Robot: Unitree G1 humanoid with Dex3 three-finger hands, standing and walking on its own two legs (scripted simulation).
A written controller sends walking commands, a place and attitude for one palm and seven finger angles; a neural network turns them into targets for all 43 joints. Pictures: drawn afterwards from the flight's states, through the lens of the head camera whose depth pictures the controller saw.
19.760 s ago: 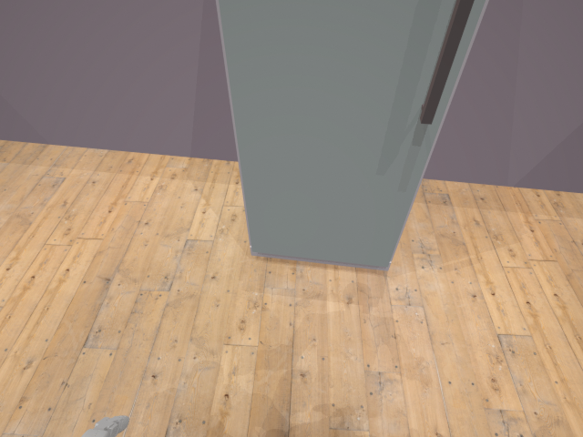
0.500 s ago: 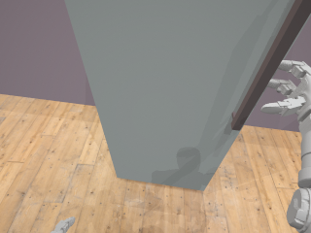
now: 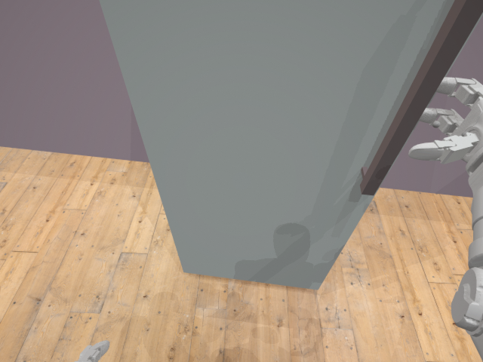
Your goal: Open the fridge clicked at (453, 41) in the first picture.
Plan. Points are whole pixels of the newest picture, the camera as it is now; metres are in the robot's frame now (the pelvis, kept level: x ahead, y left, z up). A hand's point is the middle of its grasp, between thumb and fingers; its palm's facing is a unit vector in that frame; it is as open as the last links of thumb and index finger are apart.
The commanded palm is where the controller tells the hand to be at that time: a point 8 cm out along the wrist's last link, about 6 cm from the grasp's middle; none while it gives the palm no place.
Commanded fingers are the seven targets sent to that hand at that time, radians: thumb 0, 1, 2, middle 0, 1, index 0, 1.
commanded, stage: feel for the door with the fingertips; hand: right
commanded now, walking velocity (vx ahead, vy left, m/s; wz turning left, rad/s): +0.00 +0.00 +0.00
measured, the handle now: (415, 86) +0.49 -0.20 +0.24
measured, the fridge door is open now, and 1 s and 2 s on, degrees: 0 0 0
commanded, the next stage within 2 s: slide the fingers in behind the handle in 0.04 s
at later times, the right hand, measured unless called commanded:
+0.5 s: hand (426, 129) +0.45 -0.23 +0.19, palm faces +0.03 +1.00 +0.01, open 13.8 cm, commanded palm +0.42 -0.28 +0.20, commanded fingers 0.00 0.50 -0.30 0.30 1.20 0.30 1.20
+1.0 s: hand (413, 126) +0.45 -0.21 +0.20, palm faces +0.05 +1.00 -0.01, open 13.9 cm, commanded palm +0.42 -0.26 +0.20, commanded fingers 0.00 0.50 -0.30 0.30 1.20 0.30 1.20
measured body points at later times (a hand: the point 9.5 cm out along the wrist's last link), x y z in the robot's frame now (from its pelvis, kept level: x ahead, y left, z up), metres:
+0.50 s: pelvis -0.01 -0.01 +0.00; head +0.01 -0.01 +0.45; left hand +0.05 +0.26 -0.11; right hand +0.44 -0.28 +0.20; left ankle -0.05 +0.10 -0.73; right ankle +0.04 -0.12 -0.73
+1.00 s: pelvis +0.00 -0.01 +0.00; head +0.02 +0.00 +0.45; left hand +0.10 +0.25 -0.11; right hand +0.44 -0.26 +0.20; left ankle -0.05 +0.10 -0.73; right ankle +0.04 -0.12 -0.73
